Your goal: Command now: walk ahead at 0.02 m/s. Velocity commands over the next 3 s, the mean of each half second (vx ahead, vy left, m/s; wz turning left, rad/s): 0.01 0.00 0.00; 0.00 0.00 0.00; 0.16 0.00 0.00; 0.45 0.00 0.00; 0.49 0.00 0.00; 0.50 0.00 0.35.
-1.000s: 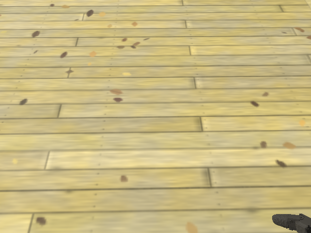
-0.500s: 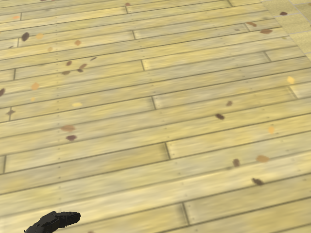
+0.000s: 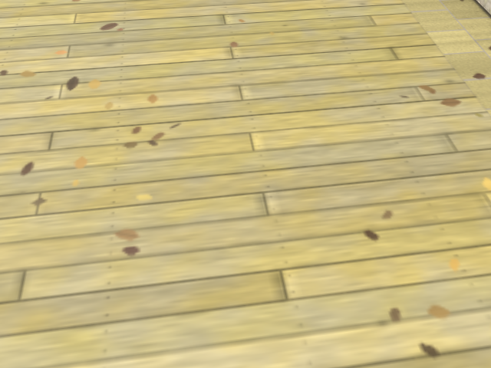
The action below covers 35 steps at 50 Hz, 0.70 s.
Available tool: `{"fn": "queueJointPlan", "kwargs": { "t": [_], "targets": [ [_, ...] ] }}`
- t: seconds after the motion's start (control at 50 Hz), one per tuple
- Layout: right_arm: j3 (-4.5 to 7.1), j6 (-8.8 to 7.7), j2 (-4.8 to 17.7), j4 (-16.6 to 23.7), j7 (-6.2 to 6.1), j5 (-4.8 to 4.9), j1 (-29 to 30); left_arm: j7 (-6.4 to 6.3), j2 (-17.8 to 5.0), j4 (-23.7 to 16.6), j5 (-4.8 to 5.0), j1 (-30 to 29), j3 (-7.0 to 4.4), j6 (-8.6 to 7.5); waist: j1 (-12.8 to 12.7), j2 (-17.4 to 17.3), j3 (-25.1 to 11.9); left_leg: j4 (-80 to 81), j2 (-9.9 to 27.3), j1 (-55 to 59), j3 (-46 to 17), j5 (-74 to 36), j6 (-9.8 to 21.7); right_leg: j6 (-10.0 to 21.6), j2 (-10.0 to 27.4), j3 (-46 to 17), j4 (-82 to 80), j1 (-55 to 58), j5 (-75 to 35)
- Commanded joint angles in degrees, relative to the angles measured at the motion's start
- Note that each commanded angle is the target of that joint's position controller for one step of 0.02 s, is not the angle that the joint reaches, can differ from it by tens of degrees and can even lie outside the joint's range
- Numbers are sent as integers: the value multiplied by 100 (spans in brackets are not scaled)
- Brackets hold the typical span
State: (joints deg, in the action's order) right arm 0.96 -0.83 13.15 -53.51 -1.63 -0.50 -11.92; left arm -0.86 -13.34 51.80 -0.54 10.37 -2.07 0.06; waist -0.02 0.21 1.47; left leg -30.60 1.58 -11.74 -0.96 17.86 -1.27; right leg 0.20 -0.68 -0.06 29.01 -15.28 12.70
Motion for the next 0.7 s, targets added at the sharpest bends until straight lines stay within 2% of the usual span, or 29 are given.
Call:
{"fn": "queueJointPlan", "kwargs": {
  "t": [0.02,0.26,0.7],
  "targets": [
    [145,-39,723,100,-22,20,-101,-36,-560,-140,27,-119,-125,-42,47,-77,-313,548,179,-137,-171,-1343,146,158,225,-223,-252,543,-1312],
    [122,11,627,-324,-22,24,-95,-134,-628,454,53,-208,-138,77,13,-45,-177,721,70,-42,-54,-1428,149,115,249,-206,-328,738,-1365],
    [49,20,445,-773,-83,18,-489,-161,-492,1094,53,-84,-59,73,-9,-27,91,922,-22,-200,39,-645,136,74,206,-158,-535,525,-623]
  ]
}}
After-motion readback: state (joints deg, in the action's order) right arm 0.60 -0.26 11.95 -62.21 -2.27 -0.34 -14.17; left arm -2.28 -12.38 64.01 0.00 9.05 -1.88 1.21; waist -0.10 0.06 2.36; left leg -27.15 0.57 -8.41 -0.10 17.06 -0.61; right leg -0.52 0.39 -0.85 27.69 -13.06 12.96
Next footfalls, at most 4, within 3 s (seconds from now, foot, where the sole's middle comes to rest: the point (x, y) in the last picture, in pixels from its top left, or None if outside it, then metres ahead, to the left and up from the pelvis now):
1.88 left None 0.46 0.12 -0.77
2.44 right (293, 282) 0.78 -0.12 -0.77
3.00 left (212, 207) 1.07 0.14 -0.77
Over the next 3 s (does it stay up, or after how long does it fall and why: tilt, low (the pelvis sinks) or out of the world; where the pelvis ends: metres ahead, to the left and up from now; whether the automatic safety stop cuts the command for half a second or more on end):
stays up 0.92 0.02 -0.02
